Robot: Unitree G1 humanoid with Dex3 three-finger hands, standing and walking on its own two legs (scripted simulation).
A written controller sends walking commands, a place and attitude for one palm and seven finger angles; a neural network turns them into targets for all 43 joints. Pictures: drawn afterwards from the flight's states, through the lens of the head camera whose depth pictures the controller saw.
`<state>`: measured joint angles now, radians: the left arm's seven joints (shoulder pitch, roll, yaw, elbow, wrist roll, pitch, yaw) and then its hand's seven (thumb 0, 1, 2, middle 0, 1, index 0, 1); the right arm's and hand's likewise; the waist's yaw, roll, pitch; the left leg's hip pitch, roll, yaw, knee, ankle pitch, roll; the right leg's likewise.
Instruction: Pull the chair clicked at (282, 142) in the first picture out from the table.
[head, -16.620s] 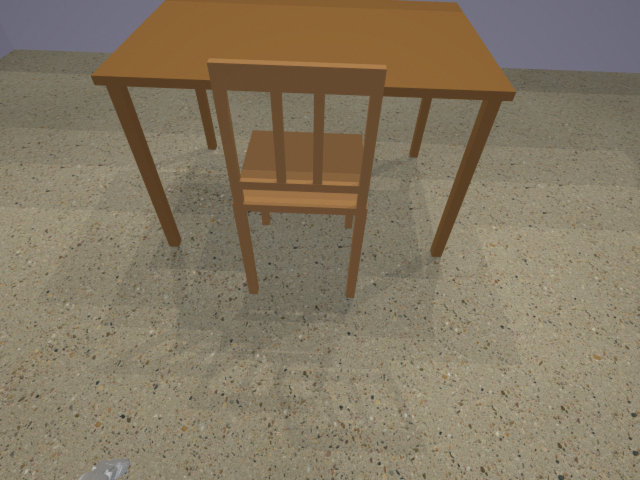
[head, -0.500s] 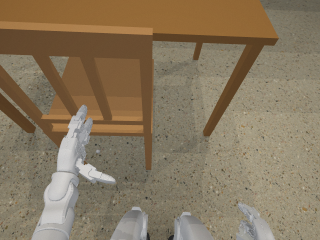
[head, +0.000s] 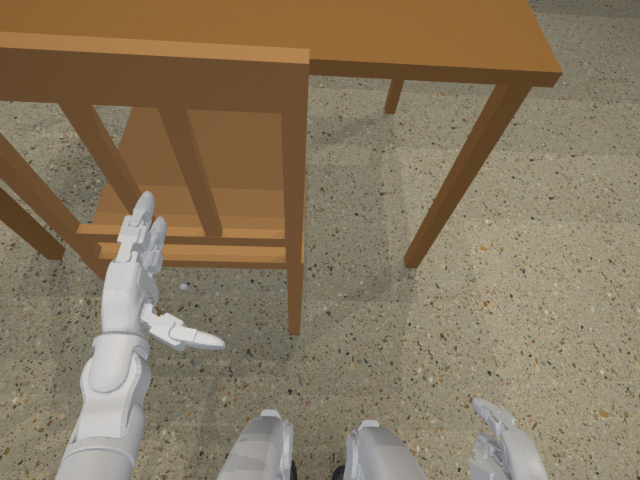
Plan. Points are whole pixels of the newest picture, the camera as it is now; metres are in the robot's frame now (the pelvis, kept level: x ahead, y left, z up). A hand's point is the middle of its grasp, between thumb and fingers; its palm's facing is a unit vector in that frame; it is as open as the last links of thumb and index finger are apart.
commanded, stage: aim the fingers beside a spindle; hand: left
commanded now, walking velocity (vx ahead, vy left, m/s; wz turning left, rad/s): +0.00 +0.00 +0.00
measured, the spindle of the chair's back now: (120, 178) +0.48 +0.29 +0.03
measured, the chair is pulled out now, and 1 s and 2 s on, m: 0.00 0.00 0.00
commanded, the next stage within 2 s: push the fingers through the gap in 0.98 s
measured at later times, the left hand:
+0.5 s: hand (173, 288) +0.33 +0.19 +0.02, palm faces +0.07 -1.00 -0.04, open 16.9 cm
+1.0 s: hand (209, 300) +0.32 +0.15 +0.02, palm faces -0.02 -1.00 +0.00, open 16.9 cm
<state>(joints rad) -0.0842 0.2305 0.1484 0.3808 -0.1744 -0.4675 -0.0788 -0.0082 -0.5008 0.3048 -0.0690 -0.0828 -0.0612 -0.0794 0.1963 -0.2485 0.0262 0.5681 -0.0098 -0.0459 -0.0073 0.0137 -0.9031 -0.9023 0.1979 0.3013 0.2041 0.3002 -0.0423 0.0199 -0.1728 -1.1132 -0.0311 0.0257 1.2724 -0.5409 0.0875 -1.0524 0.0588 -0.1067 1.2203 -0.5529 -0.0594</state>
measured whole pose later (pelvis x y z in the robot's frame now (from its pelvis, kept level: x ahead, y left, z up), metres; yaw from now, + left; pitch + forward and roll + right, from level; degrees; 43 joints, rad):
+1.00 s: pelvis +0.00 -0.01 +0.00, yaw +0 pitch +21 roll -3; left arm -0.04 0.21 0.08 0.35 -0.20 -0.42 -0.13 -0.01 -0.50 0.31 -0.06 -0.08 -0.06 -0.08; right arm 0.21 -0.25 0.03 0.57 0.00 -0.05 -0.01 0.01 -0.90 -0.90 0.20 0.30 0.20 0.30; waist -0.04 0.03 -0.17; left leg -1.10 -0.03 0.02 1.25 -0.53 0.08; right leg -1.04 0.06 -0.11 1.21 -0.55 -0.07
